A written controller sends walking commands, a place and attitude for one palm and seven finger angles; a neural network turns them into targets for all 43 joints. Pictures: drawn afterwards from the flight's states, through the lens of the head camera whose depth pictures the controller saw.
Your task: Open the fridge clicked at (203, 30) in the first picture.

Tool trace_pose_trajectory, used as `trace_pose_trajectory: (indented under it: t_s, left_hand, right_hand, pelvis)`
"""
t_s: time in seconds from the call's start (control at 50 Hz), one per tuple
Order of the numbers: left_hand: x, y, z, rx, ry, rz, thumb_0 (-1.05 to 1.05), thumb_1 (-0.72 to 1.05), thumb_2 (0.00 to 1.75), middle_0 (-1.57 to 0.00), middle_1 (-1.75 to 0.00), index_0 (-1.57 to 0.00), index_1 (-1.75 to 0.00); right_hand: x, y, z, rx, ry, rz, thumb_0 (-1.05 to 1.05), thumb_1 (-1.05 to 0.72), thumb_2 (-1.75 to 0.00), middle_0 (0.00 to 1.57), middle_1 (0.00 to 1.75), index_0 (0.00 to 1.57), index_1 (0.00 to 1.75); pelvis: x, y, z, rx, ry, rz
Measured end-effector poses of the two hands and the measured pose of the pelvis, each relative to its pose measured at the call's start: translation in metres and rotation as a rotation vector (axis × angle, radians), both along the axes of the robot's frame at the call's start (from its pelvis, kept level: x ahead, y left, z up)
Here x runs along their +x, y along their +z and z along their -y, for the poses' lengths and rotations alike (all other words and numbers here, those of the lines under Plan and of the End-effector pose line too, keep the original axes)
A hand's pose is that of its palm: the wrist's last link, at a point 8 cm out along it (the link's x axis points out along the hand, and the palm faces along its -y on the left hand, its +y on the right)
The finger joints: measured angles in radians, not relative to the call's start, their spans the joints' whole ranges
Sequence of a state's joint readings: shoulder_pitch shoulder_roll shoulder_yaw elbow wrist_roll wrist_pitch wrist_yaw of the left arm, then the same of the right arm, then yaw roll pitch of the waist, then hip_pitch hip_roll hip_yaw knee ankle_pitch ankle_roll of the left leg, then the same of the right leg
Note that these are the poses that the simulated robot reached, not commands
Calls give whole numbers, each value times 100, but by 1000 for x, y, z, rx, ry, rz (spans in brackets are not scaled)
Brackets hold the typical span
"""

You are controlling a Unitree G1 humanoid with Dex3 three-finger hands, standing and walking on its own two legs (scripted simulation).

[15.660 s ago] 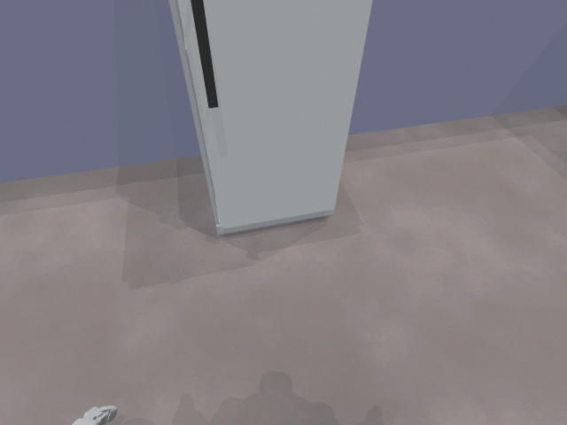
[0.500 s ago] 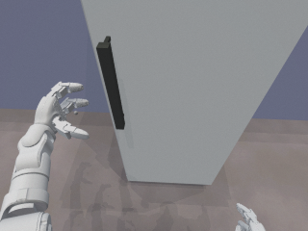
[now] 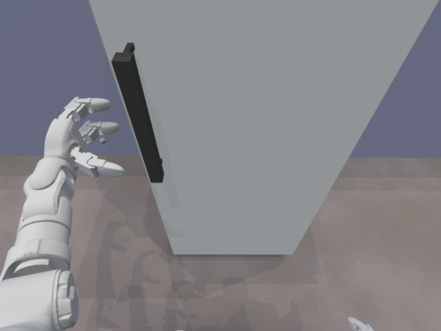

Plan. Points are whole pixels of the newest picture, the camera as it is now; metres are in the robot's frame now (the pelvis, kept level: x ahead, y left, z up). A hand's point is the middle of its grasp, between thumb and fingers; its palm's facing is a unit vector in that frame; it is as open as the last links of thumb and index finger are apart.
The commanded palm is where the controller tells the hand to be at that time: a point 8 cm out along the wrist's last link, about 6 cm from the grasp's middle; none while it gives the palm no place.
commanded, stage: move the hooked fingers beside the handle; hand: left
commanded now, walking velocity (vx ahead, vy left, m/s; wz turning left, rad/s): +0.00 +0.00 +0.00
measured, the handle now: (146, 123) +0.48 +0.16 +0.11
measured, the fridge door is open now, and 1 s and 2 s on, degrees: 0 0 0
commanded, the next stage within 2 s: feel for the door with the fingertips in 0.82 s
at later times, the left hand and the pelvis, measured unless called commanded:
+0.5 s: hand (101, 146) +0.40 +0.22 +0.13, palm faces +0.03 -1.00 +0.00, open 14.0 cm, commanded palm +0.38 +0.27 +0.13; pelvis +0.00 +0.00 +0.00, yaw +0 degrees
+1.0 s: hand (102, 140) +0.42 +0.23 +0.13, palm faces +0.00 -1.00 +0.01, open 14.0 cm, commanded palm +0.39 +0.27 +0.13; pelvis +0.00 +0.01 +0.00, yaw +0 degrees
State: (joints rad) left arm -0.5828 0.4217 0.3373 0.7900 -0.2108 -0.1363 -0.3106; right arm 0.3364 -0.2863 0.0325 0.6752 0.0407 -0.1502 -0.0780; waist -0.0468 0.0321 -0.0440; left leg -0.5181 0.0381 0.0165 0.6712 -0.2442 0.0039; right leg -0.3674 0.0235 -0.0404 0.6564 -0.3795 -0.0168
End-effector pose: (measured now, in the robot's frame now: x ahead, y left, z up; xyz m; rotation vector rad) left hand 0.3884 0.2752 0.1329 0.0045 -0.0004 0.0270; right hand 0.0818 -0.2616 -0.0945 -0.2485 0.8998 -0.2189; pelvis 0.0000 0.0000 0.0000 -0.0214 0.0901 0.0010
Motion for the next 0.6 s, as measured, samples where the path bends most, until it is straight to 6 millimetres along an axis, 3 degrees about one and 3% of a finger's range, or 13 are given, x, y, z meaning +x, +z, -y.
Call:
trace_pose_trajectory:
  t_s: [0.14, 0.26, 0.6]
  left_hand:
    - [12, -2, 2, -11, -7, -14, -2, -50, 30, -30, -120, -30, -120]
    - [7, -5, 1, -1, 0, 3, -2, -50, 30, -30, -120, -30, -120]
    - [-10, -2, 3, -12, -4, 25, -2, -50, 30, -30, -120, -30, -120]
  right_hand:
    - [-10, -3, 2, 5, -25, -33, 2, -91, -90, 21, 30, 20, 30]
    - [-12, -4, 0, 19, -39, -35, 2, -91, -90, 21, 30, 20, 30]
    - [24, 3, -14, 23, 23, 53, 1, -91, -90, 21, 30, 20, 30]
  pelvis:
    - [1, -1, 0, 1, -8, -19]
    - [5, -2, -2, 2, -20, -21]
    - [0, -1, -6, -4, 0, 3]
